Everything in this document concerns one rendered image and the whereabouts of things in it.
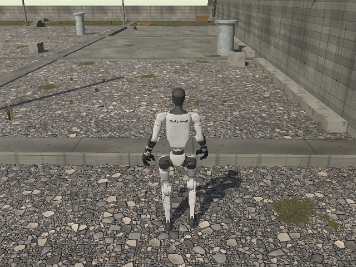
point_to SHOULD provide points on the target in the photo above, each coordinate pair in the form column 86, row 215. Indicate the right robot shin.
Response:
column 192, row 200

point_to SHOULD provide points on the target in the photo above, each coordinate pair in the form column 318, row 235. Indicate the robot left hand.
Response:
column 144, row 158

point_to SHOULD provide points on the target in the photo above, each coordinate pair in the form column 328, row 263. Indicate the humanoid robot head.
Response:
column 178, row 96

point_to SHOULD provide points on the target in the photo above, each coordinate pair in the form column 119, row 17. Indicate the robot right hand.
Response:
column 201, row 152

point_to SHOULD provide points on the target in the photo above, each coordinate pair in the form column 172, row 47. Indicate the right robot upper arm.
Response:
column 198, row 126

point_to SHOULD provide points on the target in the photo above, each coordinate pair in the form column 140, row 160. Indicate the right robot forearm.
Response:
column 203, row 144

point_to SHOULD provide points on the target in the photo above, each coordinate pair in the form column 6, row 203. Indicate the left robot forearm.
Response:
column 149, row 146

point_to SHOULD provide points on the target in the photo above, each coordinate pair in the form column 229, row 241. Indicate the left robot upper arm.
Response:
column 157, row 126

